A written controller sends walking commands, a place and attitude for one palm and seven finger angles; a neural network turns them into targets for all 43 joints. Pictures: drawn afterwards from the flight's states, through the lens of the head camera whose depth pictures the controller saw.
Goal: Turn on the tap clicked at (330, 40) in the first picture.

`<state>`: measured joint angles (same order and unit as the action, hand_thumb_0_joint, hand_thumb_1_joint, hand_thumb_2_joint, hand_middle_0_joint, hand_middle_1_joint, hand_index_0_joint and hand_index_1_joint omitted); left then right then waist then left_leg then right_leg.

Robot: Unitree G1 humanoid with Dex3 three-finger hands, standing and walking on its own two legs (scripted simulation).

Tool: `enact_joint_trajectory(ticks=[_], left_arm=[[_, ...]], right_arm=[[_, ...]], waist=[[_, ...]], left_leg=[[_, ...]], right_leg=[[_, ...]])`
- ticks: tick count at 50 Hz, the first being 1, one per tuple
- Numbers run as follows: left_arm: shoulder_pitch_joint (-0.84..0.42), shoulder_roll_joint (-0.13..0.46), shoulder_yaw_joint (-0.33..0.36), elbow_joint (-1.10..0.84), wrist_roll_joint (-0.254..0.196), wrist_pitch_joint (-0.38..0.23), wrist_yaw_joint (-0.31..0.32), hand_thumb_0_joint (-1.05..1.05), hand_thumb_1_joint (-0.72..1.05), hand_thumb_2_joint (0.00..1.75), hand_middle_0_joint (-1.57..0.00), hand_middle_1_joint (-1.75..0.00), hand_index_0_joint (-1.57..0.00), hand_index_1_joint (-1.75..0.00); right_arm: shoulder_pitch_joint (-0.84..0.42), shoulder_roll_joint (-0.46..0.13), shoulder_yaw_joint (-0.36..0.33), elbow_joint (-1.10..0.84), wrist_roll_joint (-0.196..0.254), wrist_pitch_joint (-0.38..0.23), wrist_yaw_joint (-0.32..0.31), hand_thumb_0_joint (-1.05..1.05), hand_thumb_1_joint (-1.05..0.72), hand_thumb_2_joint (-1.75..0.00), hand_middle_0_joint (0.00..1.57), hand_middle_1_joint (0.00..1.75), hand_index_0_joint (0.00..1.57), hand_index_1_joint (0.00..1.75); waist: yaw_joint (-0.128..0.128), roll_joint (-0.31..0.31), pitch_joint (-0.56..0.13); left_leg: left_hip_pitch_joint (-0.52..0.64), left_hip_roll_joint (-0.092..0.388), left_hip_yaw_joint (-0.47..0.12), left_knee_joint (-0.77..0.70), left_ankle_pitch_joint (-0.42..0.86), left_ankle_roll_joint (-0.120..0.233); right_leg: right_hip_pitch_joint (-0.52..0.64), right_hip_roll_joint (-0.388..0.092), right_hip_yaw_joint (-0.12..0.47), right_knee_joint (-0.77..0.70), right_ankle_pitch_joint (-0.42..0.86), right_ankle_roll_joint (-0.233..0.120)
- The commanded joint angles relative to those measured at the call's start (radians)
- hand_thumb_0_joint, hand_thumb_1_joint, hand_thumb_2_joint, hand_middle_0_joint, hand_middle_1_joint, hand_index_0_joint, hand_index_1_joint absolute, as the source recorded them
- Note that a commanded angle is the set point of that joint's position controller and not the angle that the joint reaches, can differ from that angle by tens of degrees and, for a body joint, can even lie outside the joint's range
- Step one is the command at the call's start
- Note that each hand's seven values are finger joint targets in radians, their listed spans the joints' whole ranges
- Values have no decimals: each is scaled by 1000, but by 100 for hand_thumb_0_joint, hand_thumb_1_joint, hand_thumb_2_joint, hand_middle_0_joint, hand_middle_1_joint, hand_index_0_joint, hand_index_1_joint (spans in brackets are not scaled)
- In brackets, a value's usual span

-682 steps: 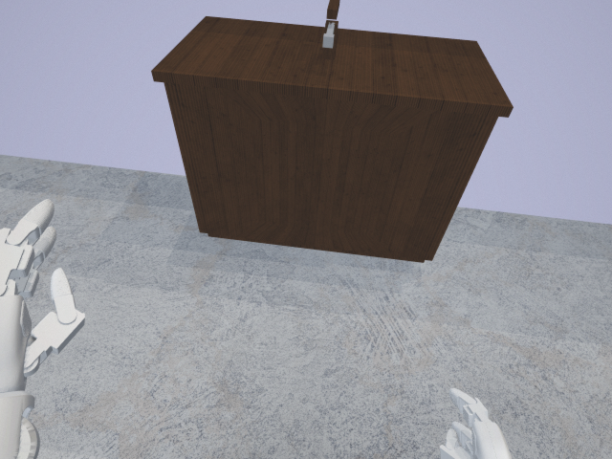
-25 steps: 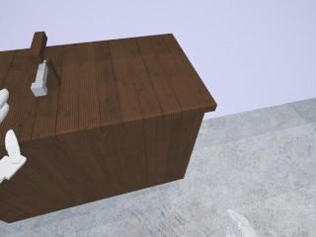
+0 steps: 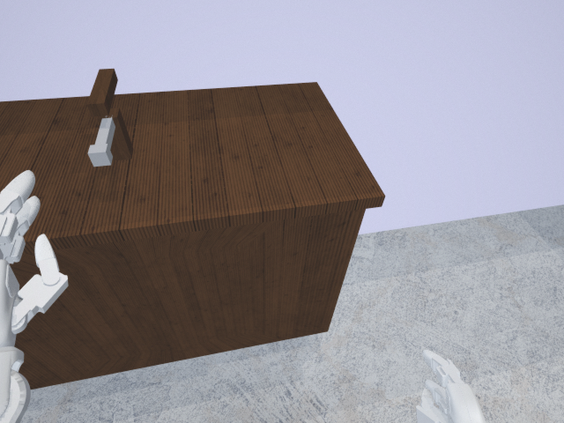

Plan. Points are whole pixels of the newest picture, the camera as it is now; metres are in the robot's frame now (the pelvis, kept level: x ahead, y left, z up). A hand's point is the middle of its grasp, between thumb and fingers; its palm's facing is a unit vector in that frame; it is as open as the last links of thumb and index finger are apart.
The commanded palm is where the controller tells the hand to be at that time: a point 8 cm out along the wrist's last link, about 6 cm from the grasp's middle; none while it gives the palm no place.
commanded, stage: shuffle to correct the standing spot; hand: left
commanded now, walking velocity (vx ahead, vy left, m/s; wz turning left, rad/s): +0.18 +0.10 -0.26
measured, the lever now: (100, 155) +0.47 +0.38 +0.11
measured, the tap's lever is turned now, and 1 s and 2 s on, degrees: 0 0 0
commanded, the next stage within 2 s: come to a stop and stand still in 0.88 s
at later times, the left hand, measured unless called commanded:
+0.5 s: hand (73, 231) +0.27 +0.30 +0.15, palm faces +0.36 -0.85 -0.38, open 7.4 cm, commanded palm +0.21 +0.33 +0.18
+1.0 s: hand (80, 178) +0.35 +0.33 +0.16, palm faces +0.38 -0.84 -0.38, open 7.4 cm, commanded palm +0.29 +0.36 +0.18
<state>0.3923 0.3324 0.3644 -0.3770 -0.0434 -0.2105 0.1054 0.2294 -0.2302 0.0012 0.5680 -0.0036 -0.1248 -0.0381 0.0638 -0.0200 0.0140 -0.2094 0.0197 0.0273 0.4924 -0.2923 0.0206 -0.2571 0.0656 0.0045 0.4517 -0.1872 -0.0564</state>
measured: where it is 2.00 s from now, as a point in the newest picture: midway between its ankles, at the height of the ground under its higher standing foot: outside the picture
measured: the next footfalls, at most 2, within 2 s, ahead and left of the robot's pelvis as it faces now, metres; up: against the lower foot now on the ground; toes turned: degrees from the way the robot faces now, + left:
right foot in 0.68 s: +0.16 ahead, -0.04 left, +0.00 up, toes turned -8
left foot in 0.90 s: +0.21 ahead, +0.19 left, +0.00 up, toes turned -4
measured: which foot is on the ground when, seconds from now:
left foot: down 0.00-0.70, up 0.72-0.88, down 0.90-1.00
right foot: down 0.00-0.38, up 0.40-0.66, down 0.68-0.90, up 0.92-1.00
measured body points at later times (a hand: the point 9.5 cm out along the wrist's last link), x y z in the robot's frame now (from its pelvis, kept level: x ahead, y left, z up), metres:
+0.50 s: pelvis +0.04 +0.05 -0.01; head +0.05 +0.08 +0.44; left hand +0.25 +0.34 +0.17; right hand +0.18 -0.18 -0.09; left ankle +0.04 +0.13 -0.74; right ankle +0.05 -0.05 -0.69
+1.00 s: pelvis +0.12 +0.09 -0.02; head +0.14 +0.11 +0.43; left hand +0.33 +0.37 +0.18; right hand +0.28 -0.15 -0.09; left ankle +0.18 +0.20 -0.74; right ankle +0.11 -0.02 -0.70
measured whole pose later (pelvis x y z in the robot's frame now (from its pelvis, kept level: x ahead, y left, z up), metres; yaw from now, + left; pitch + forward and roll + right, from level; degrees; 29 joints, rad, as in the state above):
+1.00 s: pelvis +0.12 +0.09 -0.02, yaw -2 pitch -3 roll +0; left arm 0.36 0.41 0.41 -0.51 -0.02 -0.23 0.12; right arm 0.20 -0.17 -0.01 0.59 -0.01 -0.14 -0.04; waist 0.02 -0.08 0.10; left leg -0.35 0.02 0.04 0.68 -0.28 0.01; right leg -0.41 0.00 -0.02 1.00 -0.50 -0.02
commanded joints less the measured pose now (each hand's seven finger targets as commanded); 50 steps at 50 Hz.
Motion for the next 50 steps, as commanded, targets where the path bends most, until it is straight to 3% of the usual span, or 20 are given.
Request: enact_joint_trajectory(ticks=[1,5,9,12,14,17,18,19,21,24,31,33,34,35,39,41,43,45,47,50], left_arm=[[-245,142,-4,-188,24,-44,13,0,90,90,-20,-30,-20,-30],[-229,176,48,-215,28,-50,14,0,90,90,-20,-30,-20,-30],[-145,204,105,-235,21,-60,8,0,90,90,-20,-30,-20,-30],[-91,206,113,-216,11,-69,-1,0,90,90,-20,-30,-20,-30],[-137,202,98,-242,11,-79,2,0,90,90,-20,-30,-20,-30],[-136,205,105,-277,13,-80,13,0,90,90,-20,-30,-20,-30],[-147,196,102,-304,6,-87,7,0,90,90,-20,-30,-20,-30],[-130,195,96,-333,14,-96,9,0,90,90,-20,-30,-20,-30],[-117,223,124,-315,9,-92,7,0,90,90,-20,-30,-20,-30],[-91,207,103,-343,28,-85,9,0,90,90,-20,-30,-20,-30],[8,218,141,-280,15,-73,19,0,90,90,-20,-30,-20,-30],[18,241,160,-232,17,-74,22,0,90,90,-20,-30,-20,-30],[-15,262,175,-252,5,-79,21,0,90,90,-20,-30,-20,-30],[-23,278,211,-236,-7,-86,24,0,90,90,-20,-30,-20,-30],[-104,215,119,-384,9,-89,21,0,90,90,-20,-30,-20,-30],[-90,218,114,-386,13,-77,33,0,90,90,-20,-30,-20,-30],[-108,231,118,-428,7,-71,37,0,90,90,-20,-30,-20,-30],[-122,209,118,-443,16,-89,41,0,90,90,-20,-30,-20,-30],[-138,268,175,-363,23,-92,37,0,90,90,-20,-30,-20,-30],[-70,210,144,-351,22,-87,24,0,90,90,-20,-30,-20,-30]], right_arm=[[-95,-111,-31,-156,3,-57,-3,0,-90,-90,20,30,20,30],[-108,-106,-24,-171,1,-57,3,0,-90,-90,20,30,20,30],[-122,-92,-20,-183,-2,-54,11,0,-90,-90,20,30,20,30],[-96,-82,-27,-174,0,-57,17,0,-90,-90,20,30,20,30],[-77,-82,-29,-157,5,-60,31,0,-90,-90,20,30,20,30],[-40,-83,-26,-122,7,-59,33,0,-90,-90,20,30,20,30],[-49,-98,-32,-124,5,-67,23,0,-90,-90,20,30,20,30],[-65,-105,-34,-136,12,-70,26,0,-90,-90,20,30,20,30],[-73,-87,-42,-131,-3,-77,36,0,-90,-90,20,30,20,30],[-62,-100,-47,-107,5,-91,41,0,-90,-90,20,30,20,30],[-72,-103,-35,-143,7,-63,32,0,-90,-90,20,30,20,30],[-94,-94,-35,-151,9,-44,30,0,-90,-90,20,30,20,30],[-86,-95,-52,-162,8,-42,33,0,-90,-90,20,30,20,30],[-76,-108,-56,-151,-2,-42,37,0,-90,-90,20,30,20,30],[-99,-74,-31,-125,4,-9,44,0,-90,-90,20,30,20,30],[-96,-57,-22,-112,-6,-17,24,0,-90,-90,20,30,20,30],[-88,-73,-36,-114,-7,-38,-2,0,-90,-90,20,30,20,30],[-79,-106,-46,-134,5,-55,-8,0,-90,-90,20,30,20,30],[-90,-85,-48,-124,0,-63,1,0,-90,-90,20,30,20,30],[-76,-89,-56,-109,9,-73,16,0,-90,-90,20,30,20,30]], waist=[[-46,50,-20],[-38,149,-8],[-30,101,-7],[-30,-120,2],[-42,-133,-20],[-73,-12,-75],[-89,190,-83],[-71,356,-100],[-82,189,-67],[-71,130,-56],[-51,152,-88],[-28,-19,-149],[-35,-203,-179],[-39,-177,-100],[-57,-16,-58],[-55,-36,-79],[-72,100,-87],[-61,405,-87],[-75,282,-57],[-64,211,-96]], left_leg=[[-4,39,-54,-124,-210,57],[-81,90,-115,-188,-337,81],[-210,70,-98,-145,-367,77],[-277,-50,16,198,-217,31],[-307,-28,-24,341,-151,12],[3,-14,-33,35,-81,27],[161,42,-157,-130,-47,45],[266,214,-410,-209,59,100],[216,277,-497,-211,180,208],[238,227,-296,-127,495,175],[-65,135,-88,-20,412,48],[-343,62,-6,318,240,24],[-485,-38,46,613,-15,-3],[-548,-3,-52,767,-230,-11],[-307,103,-90,520,-118,1],[-37,33,47,255,-8,0],[122,-23,87,49,12,-10],[158,215,-336,-152,-46,116],[52,313,-509,-211,-11,223],[61,264,-325,-122,174,209]], right_leg=[[-55,-72,177,-119,-337,13],[-12,-23,108,29,-273,12],[98,-36,102,23,-267,6],[77,-206,440,-187,-468,-88],[85,-327,557,-212,-462,-182],[-77,-227,297,27,-233,-100],[-217,-92,152,244,-214,-29],[-362,10,-14,471,-277,39],[-423,-46,28,666,-323,37],[-422,-87,-21,588,-204,37],[106,-25,-173,111,-47,21],[423,-156,41,14,20,-58],[444,-391,423,-70,44,-197],[296,-512,599,-158,-49,-272],[-41,-402,279,-150,-147,-178],[-167,-304,108,-119,-236,-114],[-185,-219,32,39,-347,-55],[-298,-45,-88,438,-350,38],[-325,-68,-4,659,-373,39],[-291,-101,-3,557,-291,45]])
